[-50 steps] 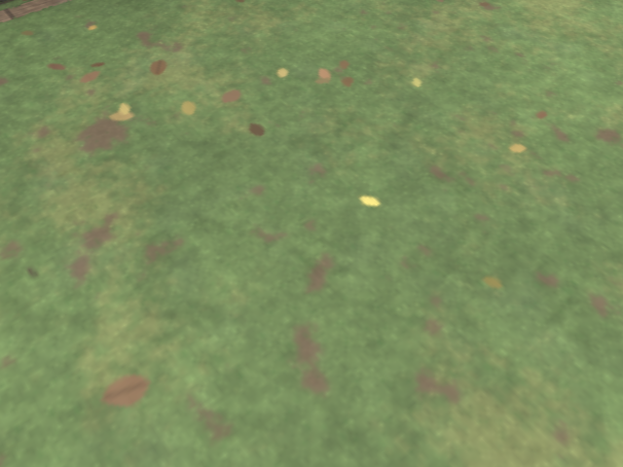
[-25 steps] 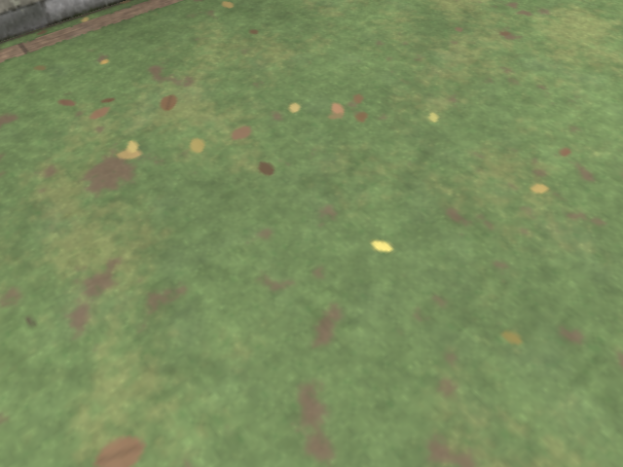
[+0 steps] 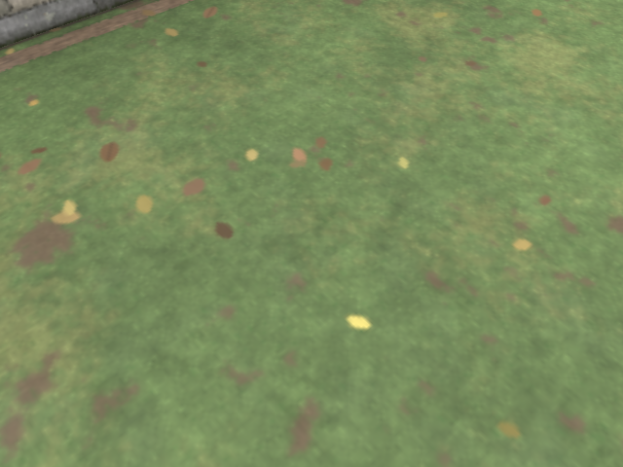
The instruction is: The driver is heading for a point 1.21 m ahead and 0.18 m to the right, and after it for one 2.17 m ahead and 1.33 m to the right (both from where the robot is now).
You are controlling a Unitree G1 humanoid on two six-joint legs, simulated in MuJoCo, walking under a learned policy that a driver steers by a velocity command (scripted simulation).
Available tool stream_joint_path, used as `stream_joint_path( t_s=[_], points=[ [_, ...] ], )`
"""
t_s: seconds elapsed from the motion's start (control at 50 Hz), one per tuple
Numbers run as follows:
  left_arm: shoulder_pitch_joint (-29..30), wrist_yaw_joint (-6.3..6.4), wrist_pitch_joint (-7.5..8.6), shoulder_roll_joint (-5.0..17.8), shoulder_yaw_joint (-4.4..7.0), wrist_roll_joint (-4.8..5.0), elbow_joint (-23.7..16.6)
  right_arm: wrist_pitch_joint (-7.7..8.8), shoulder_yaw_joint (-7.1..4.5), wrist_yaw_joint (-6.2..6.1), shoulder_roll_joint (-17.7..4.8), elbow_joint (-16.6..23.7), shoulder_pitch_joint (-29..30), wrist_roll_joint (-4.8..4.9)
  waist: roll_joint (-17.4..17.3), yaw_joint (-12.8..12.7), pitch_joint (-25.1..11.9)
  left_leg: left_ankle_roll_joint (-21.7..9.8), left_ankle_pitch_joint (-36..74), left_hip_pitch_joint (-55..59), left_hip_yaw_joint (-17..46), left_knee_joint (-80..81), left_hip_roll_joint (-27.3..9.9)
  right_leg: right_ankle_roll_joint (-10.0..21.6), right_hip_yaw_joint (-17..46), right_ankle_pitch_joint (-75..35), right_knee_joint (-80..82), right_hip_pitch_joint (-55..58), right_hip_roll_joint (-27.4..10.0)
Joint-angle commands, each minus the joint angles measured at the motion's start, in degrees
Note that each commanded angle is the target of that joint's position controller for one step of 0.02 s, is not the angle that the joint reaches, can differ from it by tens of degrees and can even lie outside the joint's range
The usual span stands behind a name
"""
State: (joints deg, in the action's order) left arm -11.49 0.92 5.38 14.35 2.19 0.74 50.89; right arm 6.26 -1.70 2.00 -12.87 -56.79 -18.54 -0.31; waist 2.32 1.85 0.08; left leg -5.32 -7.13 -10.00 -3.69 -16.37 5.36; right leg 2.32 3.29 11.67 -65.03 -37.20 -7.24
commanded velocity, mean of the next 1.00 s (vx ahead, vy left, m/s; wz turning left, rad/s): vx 0.50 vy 0.00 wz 0.00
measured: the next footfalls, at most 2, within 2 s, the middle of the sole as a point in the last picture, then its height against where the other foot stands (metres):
right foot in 0.30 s outside the picture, level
left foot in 0.86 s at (281, 410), level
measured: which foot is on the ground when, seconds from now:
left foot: down 0.00-0.32, up 0.34-0.84, down 0.86-1.00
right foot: up 0.00-0.28, down 0.30-0.88, up 0.90-1.00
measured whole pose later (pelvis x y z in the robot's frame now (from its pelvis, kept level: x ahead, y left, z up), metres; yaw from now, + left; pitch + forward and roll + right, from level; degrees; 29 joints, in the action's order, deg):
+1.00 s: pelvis +0.55 -0.01 -0.01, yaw +1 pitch +2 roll +0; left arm -17.6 0.2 5.6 14.5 2.8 1.4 55.5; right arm 5.9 -3.1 2.1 -14.0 -51.5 -9.3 0.2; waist 1.4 -0.3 1.5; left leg -3.8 -8.5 -20.6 -3.7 -27.2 1.9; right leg 3.0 1.9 21.4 -67.7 -22.2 -2.3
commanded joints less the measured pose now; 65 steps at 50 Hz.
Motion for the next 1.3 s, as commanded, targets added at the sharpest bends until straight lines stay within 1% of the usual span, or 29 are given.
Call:
stream_joint_path(
  t_s=[0.02,0.12,0.22,0.26,0.28,0.3,0.32,0.34,0.36,0.38,0.4,0.44,0.5,0.56,0.64,0.76,0.82,0.86,0.88,0.9,0.92,0.94,0.96,0.98,1.02,1.06,1.14,1.22,1.3],
  points=[
    [-1.9,0.38,-0.30,2.4,0.70,-0.68,-2.4,0.95,-1.22,-1.15,-7.6,3.2,2.2,0.09,-4.5,-2.6,3.1,-9.8,3.7,-5.3,12.4,11.7,-16.2,-1.6,0.2,-8.7,8.2,-1.8,-2.4],
    [8.9,-0.55,0.36,1.6,0.27,-0.01,-5.2,0.07,-1.55,-2.02,-9.5,1.8,-3.4,1.15,-4.7,1.3,3.3,-7.0,4.1,0.8,9.3,10.4,-15.5,-2.2,-2.4,-17.5,26.5,0.3,0.7],
    [14.5,-2.37,1.09,2.8,0.20,0.59,-8.0,-1.20,-1.94,-2.19,-10.0,0.2,-6.6,1.48,-5.6,2.5,4.6,-6.1,3.8,9.7,10.7,5.5,-19.4,-0.3,-2.6,-10.7,34.1,0.4,2.1],
    [11.0,-2.76,1.59,4.3,0.86,0.55,-7.6,-1.81,-2.27,-2.29,-10.8,0.3,-5.2,1.53,-6.7,-0.2,2.8,-5.0,10.6,11.1,10.8,1.1,-20.0,1.4,-3.9,-6.7,36.4,6.7,3.8],
    [5.1,-2.66,1.74,6.0,1.88,0.42,-5.9,-2.11,-2.12,-2.30,-10.6,0.7,-3.9,1.37,-6.6,-3.6,-0.4,-3.8,20.2,10.3,8.9,-5.8,-18.0,2.7,-5.5,-6.0,37.7,14.8,5.7],
    [-5.8,-2.26,1.88,9.4,3.50,0.30,-2.8,-2.22,-1.38,-2.26,-8.7,1.4,-3.4,0.71,-4.9,-7.9,-7.4,-2.0,23.3,4.9,5.9,-19.1,-14.4,5.0,-3.6,-7.2,36.9,29.8,4.2],
    [-15.4,-1.96,1.70,16.0,5.08,-0.89,-1.2,-1.40,0.34,-1.97,-3.6,3.1,-7.4,0.05,6.4,-8.7,-17.3,1.9,6.2,-15.5,1.2,-42.4,-7.2,12.4,17.3,-5.1,37.6,53.0,-10.5],
    [-17.6,-2.29,1.35,14.4,4.63,-0.65,-0.3,0.13,1.14,-1.63,-1.4,2.4,-9.6,1.01,15.1,-8.0,-22.3,3.0,-23.9,-29.5,6.5,-55.3,-1.6,17.5,38.4,2.0,46.9,61.1,-16.8],
    [-13.7,-2.37,1.50,9.9,3.19,-0.36,-1.0,1.19,-0.50,-1.41,-8.1,3.1,-5.4,2.35,9.4,-7.8,-15.5,1.7,-22.1,-34.9,10.8,-60.8,-5.5,14.6,33.8,4.1,48.0,55.5,-14.9],
    [-8.3,-2.30,1.41,7.5,2.39,-0.33,-2.3,1.57,-0.88,-1.41,-9.5,4.6,-0.7,2.89,5.8,-6.3,-9.7,0.9,-16.7,-35.3,9.3,-60.0,-8.6,12.3,24.7,0.3,48.6,47.5,-12.8],
    [-3.8,-2.57,1.35,5.9,1.78,-0.52,-3.0,1.34,-1.01,-1.75,-8.8,4.9,1.6,2.25,1.4,-4.5,-5.7,1.2,-12.0,-32.8,8.0,-56.4,-11.0,11.3,18.3,-4.8,50.7,39.3,-10.2],
    [-1.3,-3.03,1.50,3.6,1.12,-1.04,-2.8,-0.25,-1.43,-2.09,-6.9,4.7,0.8,1.31,2.1,-1.5,-2.6,1.7,-7.3,-26.8,7.9,-50.7,-13.4,9.8,11.2,-8.8,54.5,30.8,-6.4],
    [-4.3,-2.72,1.86,5.4,1.65,-1.03,-0.7,-1.67,-1.50,-2.31,-5.1,5.0,1.1,1.04,1.3,-0.4,-0.7,2.9,-3.3,-27.5,6.9,-46.4,-13.7,10.9,6.4,-16.1,56.9,28.3,-5.3],
    [-7.2,-1.70,1.36,6.4,1.88,-0.96,0.7,-1.74,-1.74,-2.34,-5.0,7.3,7.8,0.56,0.5,-1.7,1.0,4.1,4.1,-32.5,6.7,-37.3,-13.8,10.7,4.0,-18.8,57.9,30.5,-5.2],
    [-10.2,-0.90,0.86,7.1,1.89,-0.45,2.0,-1.29,-1.34,-1.71,-3.8,9.5,15.9,0.83,1.0,-4.0,2.7,4.2,13.0,-30.4,4.9,-24.0,-12.0,9.0,0.6,-15.5,59.0,31.5,-3.7],
    [-14.6,-0.35,-0.38,7.8,2.39,0.16,5.0,-0.49,-0.96,0.00,-4.2,12.8,24.2,1.52,1.2,-5.8,5.6,2.4,9.2,-31.7,4.4,-15.2,-10.4,8.4,0.8,-15.5,55.6,41.1,-7.4],
    [-12.7,-0.07,-1.09,9.0,2.93,0.26,5.0,0.08,-1.75,0.61,-6.2,12.6,20.6,1.54,2.7,-2.8,2.9,0.2,3.3,-23.2,2.4,-13.1,-8.0,7.0,0.3,-27.8,49.9,43.1,-8.1],
    [-10.7,-0.09,-1.64,7.9,2.43,-0.16,4.2,0.09,-4.18,0.06,-10.5,7.8,5.1,1.37,2.1,4.7,-6.5,-2.6,4.1,-0.8,0.5,-12.6,-5.3,4.4,-3.3,-39.9,32.0,37.4,-3.3],
    [-11.5,-0.08,-1.51,6.1,1.47,-1.27,2.7,-0.12,-5.41,-0.59,-15.2,5.7,-5.7,0.66,-5.8,7.4,-15.4,-6.5,4.6,17.6,14.7,-13.4,-17.2,2.2,-6.0,-21.2,12.4,23.9,0.9],
    [-19.0,-0.92,-0.10,-2.1,-0.68,-0.66,3.2,-0.29,-5.59,-0.12,-17.3,4.7,-7.7,0.39,-20.8,2.9,-22.2,-15.2,-7.0,34.1,42.3,-5.0,-28.3,-0.7,-2.2,19.4,-5.4,2.2,11.4],
    [-14.8,-1.13,1.25,4.4,0.72,0.76,3.6,-0.14,-4.12,-0.06,-11.9,5.2,-5.9,0.92,-13.9,4.7,-18.9,-12.6,-12.0,31.2,43.6,-1.4,-26.5,0.6,4.8,20.9,-11.8,-3.8,8.4],
    [-9.2,-1.22,2.01,7.3,1.53,1.89,1.6,0.02,-3.45,-0.25,-9.7,6.2,-0.7,1.10,-11.1,3.6,-11.0,-9.9,-9.0,23.2,34.7,-0.4,-25.0,1.5,3.2,15.6,-11.8,-6.8,5.5],
    [-6.3,-0.73,2.09,7.2,1.62,1.62,1.0,0.08,-2.94,-0.19,-8.5,7.3,4.4,0.85,-5.6,1.5,-6.8,-8.6,-2.6,14.2,28.0,1.1,-23.1,1.5,1.5,9.7,-9.1,-4.2,2.2],
    [-5.0,-0.32,1.70,6.7,2.08,0.67,0.8,0.19,-2.54,0.01,-7.0,7.6,7.0,0.33,-4.4,-0.1,-3.8,-8.1,1.8,7.2,23.2,2.9,-21.0,1.2,1.0,6.5,-6.0,-1.6,0.5],
    [-7.5,-0.20,0.16,4.2,2.15,0.40,1.2,0.43,-2.07,0.25,-5.3,6.7,7.3,-0.26,-6.6,-2.7,-3.0,-7.7,4.3,1.3,18.1,6.2,-18.4,1.0,1.2,3.5,-2.3,3.9,-1.3],
    [-6.9,0.00,-0.80,3.3,2.23,0.24,0.9,0.65,-2.39,-0.18,-6.8,5.5,5.4,-0.01,-6.3,-3.2,-1.2,-8.5,7.0,-0.8,14.9,8.3,-17.9,0.1,0.4,1.4,1.0,2.8,-1.8],
    [1.5,0.02,-0.99,3.5,2.52,-0.51,-1.9,0.08,-2.69,-1.65,-8.5,3.9,1.4,0.15,-4.9,-1.5,1.3,-8.0,10.3,2.0,11.8,9.8,-17.6,-1.8,-0.1,-9.2,12.5,-4.4,-2.0],
    [9.0,-0.76,-0.48,2.2,1.92,-0.21,-3.9,-0.39,-2.57,-2.21,-8.9,2.7,-1.9,0.68,-5.4,0.8,2.8,-6.0,9.4,3.8,8.0,10.3,-15.9,-1.7,-2.1,-17.9,25.2,-2.6,0.1],
    [15.4,-1.95,-0.05,2.1,1.35,0.33,-6.2,-1.17,-2.76,-2.32,-9.4,0.6,-5.8,1.02,-5.4,3.0,4.9,-6.1,9.1,10.3,7.8,8.3,-18.0,-1.3,-3.1,-16.3,31.8,-3.7,1.6]
  ],
)
Keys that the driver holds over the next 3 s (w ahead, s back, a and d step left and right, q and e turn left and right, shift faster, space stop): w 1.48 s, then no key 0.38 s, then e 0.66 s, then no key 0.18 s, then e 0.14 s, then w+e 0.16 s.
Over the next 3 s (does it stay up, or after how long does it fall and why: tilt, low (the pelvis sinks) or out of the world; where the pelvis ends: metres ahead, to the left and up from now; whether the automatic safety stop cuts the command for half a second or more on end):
stays up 0.98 -0.09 0.00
